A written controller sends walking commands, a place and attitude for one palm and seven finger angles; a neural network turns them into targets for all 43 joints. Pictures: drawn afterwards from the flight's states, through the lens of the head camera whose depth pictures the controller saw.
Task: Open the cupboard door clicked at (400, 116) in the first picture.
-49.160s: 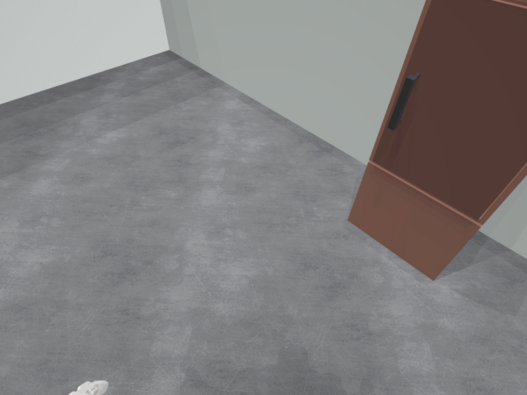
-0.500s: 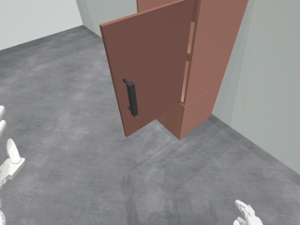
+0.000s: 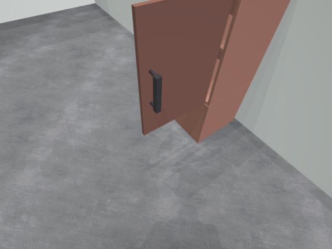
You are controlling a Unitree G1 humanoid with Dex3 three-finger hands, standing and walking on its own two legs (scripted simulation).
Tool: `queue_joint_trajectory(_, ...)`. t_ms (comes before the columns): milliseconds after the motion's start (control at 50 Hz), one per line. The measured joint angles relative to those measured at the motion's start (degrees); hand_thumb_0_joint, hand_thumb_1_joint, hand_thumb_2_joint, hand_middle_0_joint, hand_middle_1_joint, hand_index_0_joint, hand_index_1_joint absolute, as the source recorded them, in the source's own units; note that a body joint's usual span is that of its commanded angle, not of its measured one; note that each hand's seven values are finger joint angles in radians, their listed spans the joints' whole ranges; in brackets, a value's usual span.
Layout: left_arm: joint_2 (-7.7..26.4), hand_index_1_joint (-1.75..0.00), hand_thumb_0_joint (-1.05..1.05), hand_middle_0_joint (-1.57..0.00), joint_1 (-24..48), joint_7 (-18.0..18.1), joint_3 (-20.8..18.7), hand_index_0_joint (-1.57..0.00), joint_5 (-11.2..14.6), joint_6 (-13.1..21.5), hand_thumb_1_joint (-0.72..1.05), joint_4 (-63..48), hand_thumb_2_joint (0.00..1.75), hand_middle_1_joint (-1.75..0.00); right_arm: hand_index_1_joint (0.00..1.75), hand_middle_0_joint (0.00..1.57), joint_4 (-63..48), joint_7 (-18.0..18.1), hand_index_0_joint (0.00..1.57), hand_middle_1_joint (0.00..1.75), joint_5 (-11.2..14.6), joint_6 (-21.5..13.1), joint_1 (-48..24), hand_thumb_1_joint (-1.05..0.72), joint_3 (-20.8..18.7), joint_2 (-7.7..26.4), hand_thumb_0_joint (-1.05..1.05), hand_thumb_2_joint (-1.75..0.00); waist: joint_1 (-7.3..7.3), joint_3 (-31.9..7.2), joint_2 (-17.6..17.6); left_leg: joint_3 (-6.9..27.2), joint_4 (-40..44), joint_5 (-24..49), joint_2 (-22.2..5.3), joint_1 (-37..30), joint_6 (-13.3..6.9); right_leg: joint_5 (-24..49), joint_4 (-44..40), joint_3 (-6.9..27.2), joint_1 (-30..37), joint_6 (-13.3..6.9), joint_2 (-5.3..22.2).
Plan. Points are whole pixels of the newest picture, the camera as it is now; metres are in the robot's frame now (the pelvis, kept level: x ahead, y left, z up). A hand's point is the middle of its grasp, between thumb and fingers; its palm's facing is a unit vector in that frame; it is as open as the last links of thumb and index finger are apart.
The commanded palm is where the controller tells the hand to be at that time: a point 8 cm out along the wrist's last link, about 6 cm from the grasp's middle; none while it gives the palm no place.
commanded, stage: let the arm hang, fingers relaxed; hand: left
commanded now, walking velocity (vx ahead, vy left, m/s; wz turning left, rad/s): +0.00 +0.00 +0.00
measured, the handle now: (154, 92) +0.65 +0.09 -0.06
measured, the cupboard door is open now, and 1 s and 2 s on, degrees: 89 89 89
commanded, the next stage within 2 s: look to check the result in 0.66 s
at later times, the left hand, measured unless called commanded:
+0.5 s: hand out of the picture +0.07 +0.21 -0.16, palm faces -0.01 -0.97 -0.25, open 7.4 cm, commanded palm none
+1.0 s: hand out of the picture +0.07 +0.21 -0.16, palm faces -0.01 -0.97 -0.26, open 7.4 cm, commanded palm none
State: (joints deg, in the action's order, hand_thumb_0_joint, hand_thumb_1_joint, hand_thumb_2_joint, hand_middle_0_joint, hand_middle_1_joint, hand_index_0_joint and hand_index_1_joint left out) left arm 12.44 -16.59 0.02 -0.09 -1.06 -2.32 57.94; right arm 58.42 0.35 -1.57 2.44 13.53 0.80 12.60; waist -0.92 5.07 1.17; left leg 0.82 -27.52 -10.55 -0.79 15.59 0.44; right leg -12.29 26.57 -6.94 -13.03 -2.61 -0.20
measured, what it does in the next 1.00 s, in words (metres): stands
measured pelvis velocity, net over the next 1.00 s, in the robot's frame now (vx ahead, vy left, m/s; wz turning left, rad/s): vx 0.04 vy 0.00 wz -0.02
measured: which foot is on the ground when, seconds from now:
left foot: down 0.00-1.00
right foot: down 0.00-1.00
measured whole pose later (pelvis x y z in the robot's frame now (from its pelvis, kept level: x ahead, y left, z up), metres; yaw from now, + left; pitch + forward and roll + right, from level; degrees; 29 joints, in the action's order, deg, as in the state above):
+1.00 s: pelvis +0.04 +0.00 +0.01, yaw -1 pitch -2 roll +0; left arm 12.8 -11.5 0.8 -0.7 -0.6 0.4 65.8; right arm 65.6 1.1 -1.0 0.2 10.5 0.1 12.9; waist -0.2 3.9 -1.1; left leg -0.8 -20.3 -10.6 -0.4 8.1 0.3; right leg -12.5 20.5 -5.3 -6.7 -1.9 -0.1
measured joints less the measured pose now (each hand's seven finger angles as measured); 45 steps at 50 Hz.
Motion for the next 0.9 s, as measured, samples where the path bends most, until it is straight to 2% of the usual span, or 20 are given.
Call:
queue_joint_trajectory(120,0.7,-0.29,0.01,-0.20,-1.1,0.1,-0.7,-0.20,0.2,0.5,0.93,5.6,0.90,-0.29,0.30,0.20,3.8,0.3,0.20,0.30,0.2,-0.3,2.3,-0.90,-0.7,-0.8,0.01,-0.90,0.13,-0.4,-2.3,-0.5,1.5,0.5,0.3,-1.0,-0.5,0.8,-1.7,0.5,0.9,0.5,0.3)
queue_joint_trajectory(260,1.1,-0.29,0.01,-0.20,1.1,0.5,-1.2,-0.20,0.2,1.1,0.91,7.4,0.90,-0.29,0.30,0.20,5.8,0.4,0.20,0.30,0.3,-1.1,2.4,-0.90,-0.9,-1.2,0.01,-0.90,0.60,-1.5,-3.3,-1.4,3.0,0.8,0.9,-2.3,-1.0,0.6,-1.7,1.4,1.3,0.9,0.9)
queue_joint_trajectory(560,-1.1,-0.29,0.01,-0.20,7.6,0.7,-0.4,-0.20,0.3,2.7,0.91,6.0,0.90,-0.29,0.30,0.20,6.5,0.5,0.20,0.30,0.4,-2.4,-1.7,-0.91,-0.7,-0.9,0.00,-0.90,1.29,-3.0,-1.9,-1.8,5.4,0.6,1.0,-5.4,-0.7,0.1,-3.3,1.8,3.9,1.1,0.9)
queue_joint_trajectory(700,-1.5,-0.29,0.01,-0.20,7.5,0.6,-0.2,-0.20,0.3,2.8,0.91,6.2,0.90,-0.29,0.30,0.20,6.4,0.6,0.20,0.30,0.3,-2.5,-2.8,-0.91,-0.8,-0.5,0.00,-0.90,1.30,-2.5,-1.7,-1.8,6.2,0.5,0.7,-6.2,-0.5,0.2,-4.5,1.8,4.8,1.0,0.5)
queue_joint_trajectory(900,-0.3,-0.29,0.01,-0.20,5.6,0.7,-0.6,-0.20,0.4,2.7,0.91,7.4,0.90,-0.29,0.30,0.20,7.0,0.7,0.20,0.30,0.4,-2.3,-2.8,-0.91,-0.7,0.0,0.00,-0.90,0.87,-1.6,-2.0,-1.6,6.9,0.1,0.5,-7.0,-0.3,-0.1,-5.6,1.7,5.9,0.8,0.2)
